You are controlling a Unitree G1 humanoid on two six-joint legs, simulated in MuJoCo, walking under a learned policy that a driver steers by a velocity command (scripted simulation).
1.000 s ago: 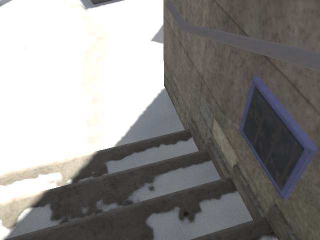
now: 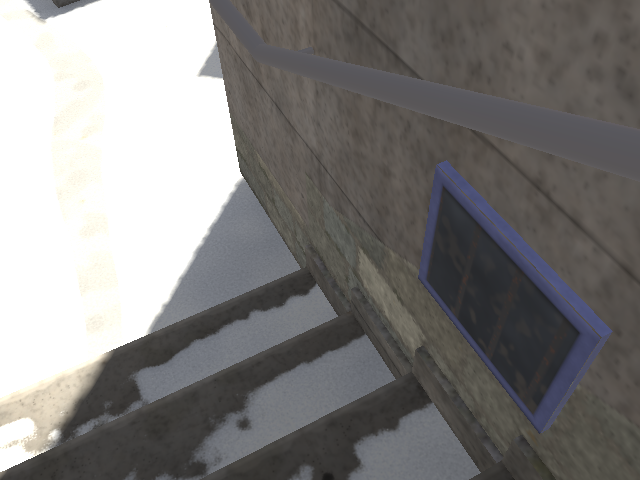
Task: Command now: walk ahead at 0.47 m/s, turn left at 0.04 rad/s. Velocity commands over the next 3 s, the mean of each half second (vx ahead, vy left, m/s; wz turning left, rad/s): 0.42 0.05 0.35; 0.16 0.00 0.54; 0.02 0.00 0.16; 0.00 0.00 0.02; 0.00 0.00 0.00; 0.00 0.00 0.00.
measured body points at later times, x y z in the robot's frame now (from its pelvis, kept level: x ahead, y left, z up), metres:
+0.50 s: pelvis +0.23 -0.03 -0.10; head +0.23 -0.03 +0.35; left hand +0.13 +0.16 -0.25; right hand +0.41 -0.22 -0.23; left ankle +0.30 +0.13 -0.78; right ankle +0.16 -0.15 -0.82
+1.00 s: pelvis +0.42 +0.09 -0.24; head +0.45 +0.10 +0.20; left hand +0.44 +0.37 -0.36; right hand +0.56 -0.13 -0.38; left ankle +0.42 +0.21 -0.97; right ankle +0.54 +0.00 -0.88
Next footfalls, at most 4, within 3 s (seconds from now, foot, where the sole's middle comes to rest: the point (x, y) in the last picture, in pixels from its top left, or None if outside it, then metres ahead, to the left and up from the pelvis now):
0.06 right None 0.20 -0.15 -0.85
0.70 left None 0.46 0.23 -1.00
1.06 right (309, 479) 0.57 0.01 -1.00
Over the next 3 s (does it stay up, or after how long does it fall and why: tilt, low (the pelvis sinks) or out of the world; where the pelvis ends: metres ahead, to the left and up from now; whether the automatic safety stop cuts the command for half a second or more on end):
stays up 0.50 0.11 -0.22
